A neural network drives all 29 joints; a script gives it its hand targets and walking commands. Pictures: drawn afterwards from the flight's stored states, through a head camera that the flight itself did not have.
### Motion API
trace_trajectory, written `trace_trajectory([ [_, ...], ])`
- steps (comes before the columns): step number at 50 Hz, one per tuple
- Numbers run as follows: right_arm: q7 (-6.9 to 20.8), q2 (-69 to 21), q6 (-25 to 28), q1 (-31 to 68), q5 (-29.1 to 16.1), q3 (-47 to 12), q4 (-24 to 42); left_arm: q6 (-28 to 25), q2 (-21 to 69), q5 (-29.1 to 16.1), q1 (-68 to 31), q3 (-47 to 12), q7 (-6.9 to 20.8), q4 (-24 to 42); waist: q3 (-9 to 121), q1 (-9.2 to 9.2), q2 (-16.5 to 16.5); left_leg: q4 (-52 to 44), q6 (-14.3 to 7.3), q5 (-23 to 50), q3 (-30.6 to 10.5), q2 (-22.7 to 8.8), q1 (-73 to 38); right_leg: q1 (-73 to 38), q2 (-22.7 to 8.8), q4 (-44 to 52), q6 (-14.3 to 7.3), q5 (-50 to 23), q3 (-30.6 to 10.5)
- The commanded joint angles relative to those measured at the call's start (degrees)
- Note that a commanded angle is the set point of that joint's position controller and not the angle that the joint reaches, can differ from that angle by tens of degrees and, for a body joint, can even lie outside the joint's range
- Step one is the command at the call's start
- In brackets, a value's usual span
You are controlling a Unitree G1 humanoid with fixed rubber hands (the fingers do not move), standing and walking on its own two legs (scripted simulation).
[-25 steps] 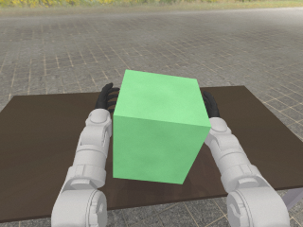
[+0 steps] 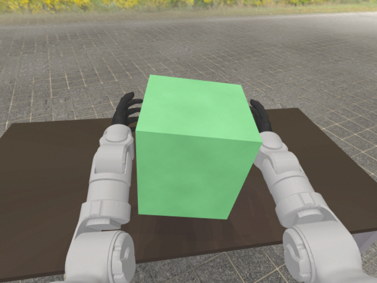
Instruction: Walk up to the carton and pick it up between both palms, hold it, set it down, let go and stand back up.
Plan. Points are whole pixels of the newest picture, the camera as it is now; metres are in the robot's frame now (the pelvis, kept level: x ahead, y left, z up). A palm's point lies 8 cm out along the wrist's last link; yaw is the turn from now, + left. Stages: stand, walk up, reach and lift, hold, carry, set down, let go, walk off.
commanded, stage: reach and lift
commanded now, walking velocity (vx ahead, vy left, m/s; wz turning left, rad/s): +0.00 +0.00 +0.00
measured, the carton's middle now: (189, 149) +0.40 +0.03 +0.14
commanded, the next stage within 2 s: hold in 0.68 s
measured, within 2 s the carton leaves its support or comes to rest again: neither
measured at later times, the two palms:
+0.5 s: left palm (119, 124) +0.38 +0.17 +0.22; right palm (263, 130) +0.39 -0.13 +0.20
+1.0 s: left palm (116, 120) +0.36 +0.17 +0.24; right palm (268, 126) +0.38 -0.13 +0.23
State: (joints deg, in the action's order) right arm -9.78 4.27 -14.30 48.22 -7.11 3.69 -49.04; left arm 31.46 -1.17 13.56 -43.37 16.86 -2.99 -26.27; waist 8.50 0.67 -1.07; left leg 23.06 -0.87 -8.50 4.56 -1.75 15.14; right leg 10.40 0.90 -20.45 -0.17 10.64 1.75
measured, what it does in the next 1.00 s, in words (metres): stands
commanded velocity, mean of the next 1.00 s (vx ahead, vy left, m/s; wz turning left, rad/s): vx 0.00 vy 0.00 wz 0.00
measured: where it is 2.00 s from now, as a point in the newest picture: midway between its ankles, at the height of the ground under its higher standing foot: outside the picture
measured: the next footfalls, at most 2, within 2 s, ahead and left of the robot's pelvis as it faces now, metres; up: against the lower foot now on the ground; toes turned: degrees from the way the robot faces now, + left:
none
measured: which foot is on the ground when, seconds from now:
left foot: down 0.00-1.00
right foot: down 0.00-1.00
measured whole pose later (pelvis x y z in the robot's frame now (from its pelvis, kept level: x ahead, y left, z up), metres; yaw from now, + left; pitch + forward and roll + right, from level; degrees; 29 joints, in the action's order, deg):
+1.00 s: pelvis -0.01 +0.00 +0.00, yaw +0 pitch -2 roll -1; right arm -10.5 4.6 -21.4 50.5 -9.7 3.0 -45.3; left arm 40.0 -1.7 14.9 -44.9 17.7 -1.3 -20.6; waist 8.4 2.1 -1.1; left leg 23.1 -0.9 -8.1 4.4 -1.7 12.9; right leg 8.1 1.0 -20.4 -0.2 10.2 1.8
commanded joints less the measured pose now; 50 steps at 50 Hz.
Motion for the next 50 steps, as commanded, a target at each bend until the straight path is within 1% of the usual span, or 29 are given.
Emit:
trace_trajectory([
  [1, 6.28, -33.74, 2.42, 41.61, -5.38, -12.78, 16.96, -0.27, 36.30, -4.76, -33.71, -20.62, 10.01, 5.20, 12.43, 3.38, 2.23, -4.31, 1.84, 7.76, -4.46, 2.81, -19.86, -7.10, 2.07, 6.68, 1.95, -4.64, 1.99],
  [2, 6.24, -34.45, 2.29, 41.76, -5.37, -12.78, 17.28, -0.14, 36.37, -4.75, -33.54, -20.12, 10.19, 5.81, 12.83, 2.83, 1.61, -4.42, 1.40, 7.96, -4.35, 2.91, -19.70, -7.61, 1.89, 6.67, 2.07, -4.99, 1.84],
  [3, 6.20, -34.51, 2.14, 41.80, -5.56, -13.26, 17.79, -0.02, 36.08, -4.72, -33.45, -20.03, 10.33, 5.98, 13.69, 3.00, 1.28, -4.28, 1.54, 9.08, -4.30, 2.95, -19.93, -8.18, 2.09, 6.37, 2.12, -6.35, 2.07],
  [7, 5.78, -35.09, 2.21, 44.53, -6.94, -14.91, 21.54, 0.38, 35.95, -5.45, -34.16, -20.82, 10.59, 7.65, 16.06, 2.46, 1.82, -3.17, 1.60, 12.81, -4.19, 3.28, -20.55, -9.76, 2.26, 5.90, 2.26, -9.46, 1.95],
  [9, 5.83, -35.04, 2.23, 45.78, -7.32, -14.64, 21.97, 0.30, 36.98, -6.02, -35.59, -21.83, 10.33, 8.15, 16.94, 3.04, 2.84, -3.09, 2.03, 12.31, -4.50, 3.18, -20.86, -8.73, 2.33, 5.89, 2.14, -8.15, 1.95],
  [10, 5.87, -35.42, 2.31, 46.83, -7.12, -14.93, 23.02, 0.29, 36.53, -6.42, -36.61, -22.32, 10.36, 8.27, 16.92, 2.75, 2.28, -3.02, 1.90, 11.34, -4.39, 3.21, -20.20, -8.67, 2.30, 5.95, 2.24, -7.73, 1.92],
  [13, 5.63, -35.95, 2.03, 46.20, -8.29, -15.99, 23.99, 0.30, 37.19, -6.63, -36.02, -22.80, 9.93, 9.69, 19.23, 2.40, 2.31, -2.22, 1.99, 15.15, -4.86, 3.15, -21.80, -9.38, 2.56, 5.60, 2.38, -11.02, 1.64],
  [15, 5.68, -35.23, 1.37, 45.44, -7.66, -14.87, 21.37, 0.68, 35.75, -6.02, -36.30, -21.98, 10.18, 8.67, 16.60, 2.64, 2.90, -2.87, 1.92, 12.55, -4.41, 3.24, -20.79, -8.91, 2.40, 5.94, 2.37, -8.92, 1.68],
  [16, 5.64, -34.84, 1.35, 45.46, -7.50, -14.46, 21.96, 1.04, 36.32, -5.85, -35.57, -21.74, 10.28, 8.15, 16.55, 2.92, 2.96, -2.95, 1.93, 12.53, -4.61, 3.16, -21.05, -8.63, 2.35, 5.96, 2.30, -8.87, 1.73],
  [17, 5.59, -34.57, 0.87, 44.24, -7.14, -14.08, 20.82, 1.28, 35.76, -5.86, -35.64, -21.47, 10.59, 8.35, 15.02, 3.40, 2.28, -3.27, 1.91, 11.43, -4.49, 3.10, -20.34, -8.78, 2.31, 6.15, 2.30, -8.16, 1.72],
  [19, 5.54, -35.39, 0.70, 45.17, -7.26, -14.46, 21.31, 1.41, 35.31, -5.87, -36.16, -20.84, 10.70, 8.36, 16.03, 2.66, 1.54, -3.37, 1.29, 10.41, -4.11, 3.42, -19.72, -9.63, 2.12, 6.08, 2.48, -7.63, 1.55],
  [20, 5.59, -34.98, 0.52, 45.53, -7.12, -13.83, 20.95, 1.54, 35.12, -5.68, -36.69, -20.53, 10.83, 7.58, 15.52, 2.95, 1.93, -3.76, 1.42, 9.45, -4.20, 3.39, -19.51, -9.11, 2.00, 6.25, 2.51, -6.57, 1.60],
  [22, 5.66, -35.02, 0.39, 46.38, -7.35, -13.80, 21.63, 1.91, 35.39, -5.99, -37.05, -20.75, 10.98, 8.00, 15.41, 2.88, 1.90, -3.95, 1.35, 9.49, -4.40, 3.21, -19.28, -9.40, 1.99, 6.25, 2.36, -6.95, 1.49],
  [24, 5.61, -34.46, 0.05, 45.83, -7.10, -13.01, 20.80, 2.21, 35.17, -6.03, -36.73, -20.75, 11.16, 7.38, 14.71, 3.45, 2.49, -3.92, 1.54, 9.52, -4.20, 3.29, -18.91, -9.60, 1.96, 6.15, 2.36, -7.32, 1.46],
  [26, 5.47, -35.10, 0.04, 46.51, -7.63, -14.07, 22.30, 2.44, 35.19, -6.15, -36.52, -21.04, 11.23, 8.42, 16.43, 3.12, 1.92, -3.62, 1.35, 10.91, -4.30, 3.31, -19.97, -10.27, 2.07, 6.05, 2.55, -8.75, 1.61],
  [27, 5.43, -35.11, 0.07, 46.70, -8.34, -14.38, 23.08, 2.41, 35.51, -6.67, -36.84, -21.49, 11.05, 9.25, 17.23, 3.10, 2.40, -3.34, 1.54, 11.81, -4.41, 3.29, -20.34, -10.44, 2.13, 5.98, 2.42, -9.14, 1.38],
  [28, 5.50, -34.70, -0.22, 45.88, -8.14, -13.93, 21.75, 2.41, 35.48, -6.20, -37.02, -21.19, 11.04, 8.96, 16.45, 3.25, 2.97, -3.56, 1.72, 11.05, -4.45, 3.24, -20.41, -9.47, 2.05, 6.04, 2.40, -8.13, 1.45],
  [29, 5.51, -35.12, -0.18, 45.65, -8.13, -14.14, 22.33, 2.34, 36.07, -6.60, -37.38, -21.97, 10.97, 10.25, 17.36, 3.70, 2.49, -3.47, 1.81, 11.50, -4.57, 3.09, -20.50, -9.76, 2.34, 5.71, 2.38, -8.74, 1.65],
  [30, 5.39, -34.96, -0.50, 46.39, -8.54, -14.37, 22.75, 2.86, 35.64, -6.59, -36.82, -21.48, 11.10, 9.06, 16.46, 3.47, 2.26, -3.62, 1.58, 10.62, -4.41, 3.36, -19.87, -9.98, 2.18, 6.10, 2.46, -8.10, 1.46],
  [32, 5.06, -35.19, -0.75, 45.13, -8.74, -14.97, 23.32, 2.80, 35.24, -6.90, -36.85, -21.75, 11.16, 10.77, 17.76, 3.56, 2.20, -2.82, 1.54, 12.96, -4.34, 3.61, -20.27, -11.25, 2.24, 5.67, 2.56, -10.83, 1.23],
  [34, 4.77, -35.63, -0.98, 45.18, -10.42, -16.72, 25.72, 3.29, 35.86, -6.83, -35.44, -22.91, 10.89, 12.78, 19.28, 3.27, 3.08, -2.06, 2.03, 17.20, -4.49, 3.58, -22.19, -11.80, 2.56, 5.36, 2.71, -13.73, 1.33],
  [37, 4.37, -34.55, -2.00, 43.98, -11.04, -16.81, 26.02, 4.50, 35.86, -6.42, -34.25, -23.25, 11.09, 12.62, 17.25, 3.94, 3.41, -2.33, 2.48, 16.05, -4.68, 3.38, -21.86, -11.29, 2.79, 5.59, 2.34, -12.27, 1.40],
  [38, 4.43, -34.07, -2.67, 43.01, -10.53, -16.07, 24.30, 5.05, 34.80, -5.39, -33.91, -21.70, 11.48, 11.37, 14.85, 3.76, 2.91, -3.03, 1.91, 13.65, -4.43, 3.66, -20.64, -11.11, 2.42, 6.13, 2.47, -10.45, 1.11],
  [39, 4.50, -34.13, -2.94, 43.17, -10.34, -16.07, 24.57, 5.35, 34.80, -5.25, -34.11, -21.44, 11.69, 11.56, 14.51, 3.59, 2.10, -3.44, 1.67, 12.44, -4.45, 3.45, -20.38, -11.00, 2.47, 6.26, 2.44, -9.39, 1.13],
  [41, 4.67, -34.15, -3.40, 43.39, -10.30, -15.26, 24.08, 5.58, 34.78, -5.68, -36.04, -21.87, 11.86, 12.90, 14.12, 4.00, 2.88, -4.01, 1.72, 9.83, -4.43, 3.49, -19.39, -10.61, 2.19, 6.47, 2.21, -7.13, 0.76],
  [45, 4.80, -35.50, -3.73, 45.82, -11.02, -16.17, 26.10, 5.94, 36.09, -7.07, -37.97, -23.39, 11.60, 14.30, 14.83, 3.97, 2.35, -4.51, 1.71, 8.76, -4.36, 3.18, -18.98, -9.83, 2.50, 6.24, 2.07, -6.50, 0.99],
  [46, 4.74, -35.32, -3.70, 45.64, -10.95, -16.01, 26.69, 6.04, 36.42, -7.29, -37.45, -24.05, 11.54, 14.67, 15.95, 4.44, 2.99, -4.33, 1.79, 9.26, -4.39, 3.26, -19.52, -10.17, 2.46, 6.30, 2.01, -7.54, 0.91],
  [47, 4.69, -34.88, -4.09, 45.71, -10.97, -15.79, 26.16, 6.48, 35.79, -6.43, -36.21, -22.89, 11.64, 12.70, 14.23, 3.95, 2.52, -4.75, 1.53, 8.13, -4.44, 3.22, -18.51, -10.08, 2.42, 6.63, 1.93, -6.51, 0.73],
  [50, 5.12, -34.22, -4.61, 45.78, -9.67, -13.75, 23.59, 6.96, 35.31, -5.81, -37.56, -21.71, 12.07, 10.51, 11.50, 4.38, 2.45, -6.25, 1.24, 2.13, -4.21, 2.97, -16.48, -8.83, 2.06, 7.10, 1.80, -1.82, 0.71],
])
